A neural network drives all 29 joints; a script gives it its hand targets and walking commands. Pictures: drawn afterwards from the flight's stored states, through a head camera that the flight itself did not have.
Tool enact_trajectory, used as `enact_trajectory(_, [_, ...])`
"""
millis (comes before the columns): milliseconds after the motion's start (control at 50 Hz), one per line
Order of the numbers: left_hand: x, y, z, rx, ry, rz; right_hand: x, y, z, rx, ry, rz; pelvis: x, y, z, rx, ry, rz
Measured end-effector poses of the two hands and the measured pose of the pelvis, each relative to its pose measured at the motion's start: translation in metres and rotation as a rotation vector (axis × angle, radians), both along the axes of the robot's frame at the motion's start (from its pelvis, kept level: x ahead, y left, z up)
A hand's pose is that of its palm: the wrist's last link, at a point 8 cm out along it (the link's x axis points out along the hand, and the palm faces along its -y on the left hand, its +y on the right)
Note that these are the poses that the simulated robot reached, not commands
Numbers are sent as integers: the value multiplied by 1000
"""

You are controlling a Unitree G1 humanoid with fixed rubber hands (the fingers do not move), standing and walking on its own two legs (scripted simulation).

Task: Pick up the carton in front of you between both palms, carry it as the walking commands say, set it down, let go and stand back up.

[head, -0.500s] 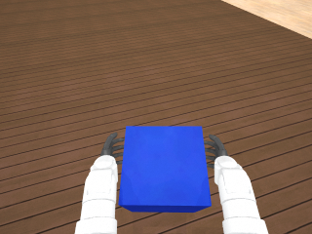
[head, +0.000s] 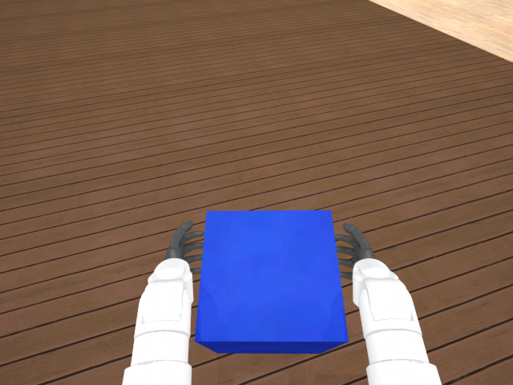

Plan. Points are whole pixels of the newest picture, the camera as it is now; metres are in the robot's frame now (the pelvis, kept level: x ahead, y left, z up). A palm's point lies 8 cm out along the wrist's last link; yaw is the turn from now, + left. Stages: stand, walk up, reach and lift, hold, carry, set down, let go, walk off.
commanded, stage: carry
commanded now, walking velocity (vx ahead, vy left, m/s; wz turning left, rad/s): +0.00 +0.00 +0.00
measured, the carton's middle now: (268, 289) +0.31 +0.00 -0.06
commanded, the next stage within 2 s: hold in 0.20 s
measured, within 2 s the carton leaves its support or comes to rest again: neither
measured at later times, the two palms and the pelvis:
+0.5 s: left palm (160, 284) +0.26 +0.17 +0.05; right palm (356, 271) +0.28 -0.13 +0.05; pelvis -0.02 -0.01 +0.01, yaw +4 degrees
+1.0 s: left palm (167, 280) +0.26 +0.16 +0.06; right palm (362, 264) +0.29 -0.14 +0.05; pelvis -0.01 -0.02 +0.01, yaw +6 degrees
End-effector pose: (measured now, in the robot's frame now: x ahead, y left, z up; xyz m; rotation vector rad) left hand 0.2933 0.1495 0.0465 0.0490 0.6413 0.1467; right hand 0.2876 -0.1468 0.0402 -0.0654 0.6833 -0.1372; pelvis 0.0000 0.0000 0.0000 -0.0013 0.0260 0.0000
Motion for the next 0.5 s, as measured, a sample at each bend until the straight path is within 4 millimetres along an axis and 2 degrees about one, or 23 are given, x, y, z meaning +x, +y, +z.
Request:
enact_trajectory(220, [-4,2,-1,-3,3,1,-4,2,0,2,1,0,-4,2,1,0,-17,3])
enact_trajectory(320, [-16,8,2,0,6,12,-11,6,3,6,2,36,-7,1,7,3,-104,40])
enact_trajectory(500, [-35,18,8,-13,1,73,-10,16,8,6,-4,90,-17,-6,7,6,-166,71])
